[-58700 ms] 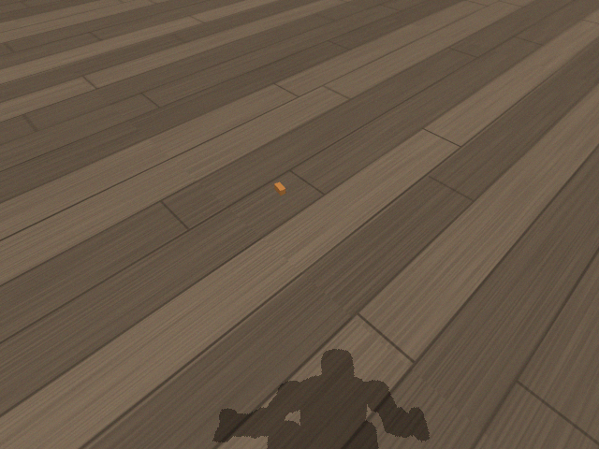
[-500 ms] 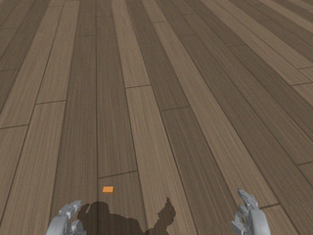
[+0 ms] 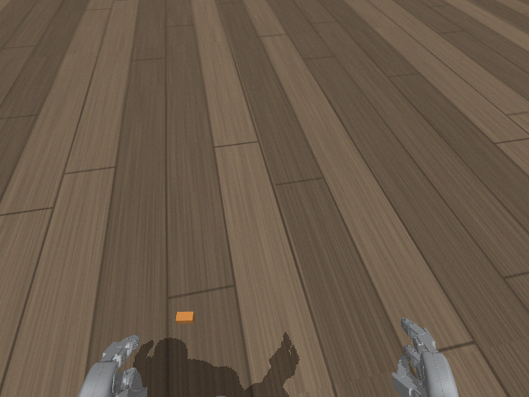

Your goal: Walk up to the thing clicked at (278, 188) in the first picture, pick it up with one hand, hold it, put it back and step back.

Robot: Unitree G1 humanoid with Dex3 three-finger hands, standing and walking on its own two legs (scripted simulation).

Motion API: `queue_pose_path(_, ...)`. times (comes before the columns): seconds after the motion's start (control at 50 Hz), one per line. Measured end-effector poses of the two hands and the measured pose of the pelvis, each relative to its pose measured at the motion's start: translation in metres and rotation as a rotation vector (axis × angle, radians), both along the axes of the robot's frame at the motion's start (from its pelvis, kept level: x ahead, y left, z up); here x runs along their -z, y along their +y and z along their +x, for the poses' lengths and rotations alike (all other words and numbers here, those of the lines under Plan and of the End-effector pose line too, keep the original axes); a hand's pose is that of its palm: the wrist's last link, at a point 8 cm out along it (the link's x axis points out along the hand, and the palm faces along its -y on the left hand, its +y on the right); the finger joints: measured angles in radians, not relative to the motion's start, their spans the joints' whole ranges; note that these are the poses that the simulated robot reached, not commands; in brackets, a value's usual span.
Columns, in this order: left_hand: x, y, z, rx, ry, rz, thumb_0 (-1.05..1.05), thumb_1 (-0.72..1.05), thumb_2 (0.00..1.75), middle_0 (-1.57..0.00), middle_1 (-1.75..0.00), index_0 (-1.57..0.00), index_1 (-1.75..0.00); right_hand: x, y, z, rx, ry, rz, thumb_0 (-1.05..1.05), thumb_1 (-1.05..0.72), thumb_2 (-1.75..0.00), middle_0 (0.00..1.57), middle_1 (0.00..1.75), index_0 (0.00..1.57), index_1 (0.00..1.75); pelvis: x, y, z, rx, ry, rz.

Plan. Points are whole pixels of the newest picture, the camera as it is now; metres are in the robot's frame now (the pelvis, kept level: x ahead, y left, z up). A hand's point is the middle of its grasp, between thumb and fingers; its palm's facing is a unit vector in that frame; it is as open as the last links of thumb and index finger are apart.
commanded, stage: stand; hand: left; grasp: from above
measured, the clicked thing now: (185, 317) +0.52 +0.29 -0.70
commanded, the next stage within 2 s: none
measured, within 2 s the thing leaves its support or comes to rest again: neither
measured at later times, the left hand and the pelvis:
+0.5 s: hand out of the picture +0.06 +0.25 -0.10, palm faces +0.05 -0.94 -0.33, open 7.4 cm; pelvis +0.00 +0.01 +0.05, yaw +0 degrees
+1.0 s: hand out of the picture +0.03 +0.25 -0.10, palm faces +0.04 -0.94 -0.35, open 7.4 cm; pelvis -0.01 +0.01 +0.06, yaw +1 degrees
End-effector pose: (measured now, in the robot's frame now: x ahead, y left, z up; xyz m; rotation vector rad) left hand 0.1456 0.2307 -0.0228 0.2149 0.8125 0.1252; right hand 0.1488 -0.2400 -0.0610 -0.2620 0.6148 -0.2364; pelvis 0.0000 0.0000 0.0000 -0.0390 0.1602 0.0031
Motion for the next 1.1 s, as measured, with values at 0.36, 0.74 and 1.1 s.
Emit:
queue_pose_path(0.36,0.043,0.058,-0.068,-0.096,0.285,0.101,0.01,0.91,0.9,-0.2,-0.3,-0.2,-0.3,0.015,-0.024,-0.067,-0.005,0.508,0.026,0.01,-0.9,-0.9,0.2,0.3,0.2,0.3,-0.042,0.01,-0.003,0.005,-0.171,0.04)
queue_pose_path(0.74,0.04,0.063,-0.118,-0.155,0.439,0.083,0.01,0.91,0.9,-0.21,-0.3,-0.2,-0.3,0.007,-0.015,-0.083,0.025,0.583,0.061,0.0,-0.9,-0.9,0.2,0.3,0.2,0.3,-0.062,0.013,-0.009,-0.007,-0.23,0.04)
queue_pose_path(1.1,0.036,0.061,-0.121,-0.156,0.485,0.094,0.0,0.91,0.9,-0.2,-0.3,-0.2,-0.3,0.006,-0.034,-0.097,0.045,0.645,0.051,0.0,-0.9,-0.9,0.2,0.3,0.2,0.3,-0.066,0.005,-0.008,-0.007,-0.222,0.04)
